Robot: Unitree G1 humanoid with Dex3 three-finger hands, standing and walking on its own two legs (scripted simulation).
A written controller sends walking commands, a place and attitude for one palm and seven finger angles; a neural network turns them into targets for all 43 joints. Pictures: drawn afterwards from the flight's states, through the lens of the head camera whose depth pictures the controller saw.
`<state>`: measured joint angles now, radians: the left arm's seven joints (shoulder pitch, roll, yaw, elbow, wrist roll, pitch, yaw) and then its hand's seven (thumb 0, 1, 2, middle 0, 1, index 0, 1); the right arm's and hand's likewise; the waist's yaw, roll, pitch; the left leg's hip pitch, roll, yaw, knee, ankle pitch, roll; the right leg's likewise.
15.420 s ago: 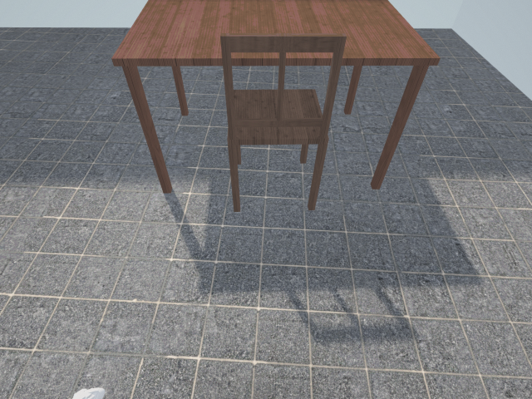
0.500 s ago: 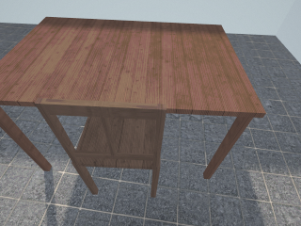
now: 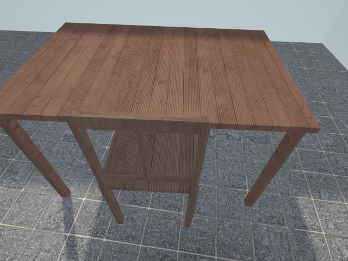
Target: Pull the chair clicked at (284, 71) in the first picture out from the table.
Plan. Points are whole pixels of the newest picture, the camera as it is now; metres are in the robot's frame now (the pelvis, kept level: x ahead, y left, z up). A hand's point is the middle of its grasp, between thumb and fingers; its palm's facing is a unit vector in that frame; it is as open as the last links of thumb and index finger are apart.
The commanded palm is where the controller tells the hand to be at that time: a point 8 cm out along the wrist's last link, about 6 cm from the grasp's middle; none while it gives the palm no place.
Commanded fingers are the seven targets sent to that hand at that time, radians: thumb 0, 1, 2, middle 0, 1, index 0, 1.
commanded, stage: come to a stop and stand still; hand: left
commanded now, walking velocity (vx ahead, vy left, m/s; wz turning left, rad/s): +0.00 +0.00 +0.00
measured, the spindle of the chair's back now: (144, 155) +0.45 +0.13 -0.10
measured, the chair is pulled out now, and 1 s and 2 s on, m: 0.00 0.00 0.00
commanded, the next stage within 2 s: look again from close up in 0.34 s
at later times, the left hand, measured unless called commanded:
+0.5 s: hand out of the picture +0.01 +0.19 -0.17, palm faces -0.01 -0.98 -0.18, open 7.4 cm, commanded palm none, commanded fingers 0.00 0.90 0.90 -0.20 -0.30 -0.20 -0.30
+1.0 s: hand out of the picture +0.01 +0.17 -0.17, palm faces +0.00 -0.98 -0.17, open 7.4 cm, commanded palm none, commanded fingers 0.00 0.90 0.90 -0.20 -0.30 -0.20 -0.30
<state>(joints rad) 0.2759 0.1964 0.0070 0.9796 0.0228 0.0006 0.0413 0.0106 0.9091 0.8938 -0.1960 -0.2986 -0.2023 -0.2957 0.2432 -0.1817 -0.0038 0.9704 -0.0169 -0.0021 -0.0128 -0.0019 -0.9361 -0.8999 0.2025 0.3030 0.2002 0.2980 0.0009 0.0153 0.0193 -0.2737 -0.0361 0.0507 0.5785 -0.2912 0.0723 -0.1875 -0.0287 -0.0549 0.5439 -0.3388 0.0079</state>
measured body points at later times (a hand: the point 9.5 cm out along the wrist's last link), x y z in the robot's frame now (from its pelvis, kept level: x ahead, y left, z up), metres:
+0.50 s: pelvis +0.01 +0.02 +0.01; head +0.03 +0.03 +0.46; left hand +0.01 +0.24 -0.16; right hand +0.03 -0.21 -0.14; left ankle +0.01 +0.07 -0.73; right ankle -0.03 -0.13 -0.73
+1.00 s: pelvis +0.02 +0.00 +0.01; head +0.03 +0.01 +0.46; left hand +0.02 +0.22 -0.16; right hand +0.03 -0.23 -0.14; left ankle +0.01 +0.07 -0.73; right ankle -0.03 -0.13 -0.73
